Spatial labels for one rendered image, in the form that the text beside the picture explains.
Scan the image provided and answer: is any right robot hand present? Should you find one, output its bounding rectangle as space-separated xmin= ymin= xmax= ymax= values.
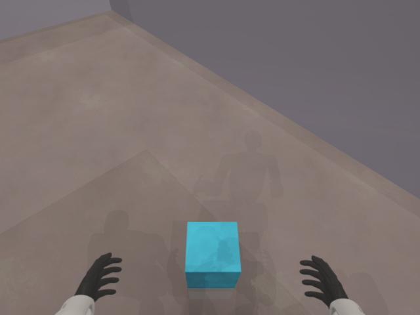
xmin=299 ymin=255 xmax=348 ymax=308

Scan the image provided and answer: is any left robot hand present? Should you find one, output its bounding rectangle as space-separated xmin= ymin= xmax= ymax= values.
xmin=74 ymin=253 xmax=122 ymax=302

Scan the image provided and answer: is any carton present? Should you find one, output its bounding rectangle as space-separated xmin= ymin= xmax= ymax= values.
xmin=185 ymin=222 xmax=241 ymax=288

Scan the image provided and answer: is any left robot forearm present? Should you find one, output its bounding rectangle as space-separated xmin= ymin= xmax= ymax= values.
xmin=55 ymin=295 xmax=95 ymax=315

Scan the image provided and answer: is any right robot forearm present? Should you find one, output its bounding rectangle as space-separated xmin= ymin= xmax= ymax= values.
xmin=329 ymin=299 xmax=365 ymax=315

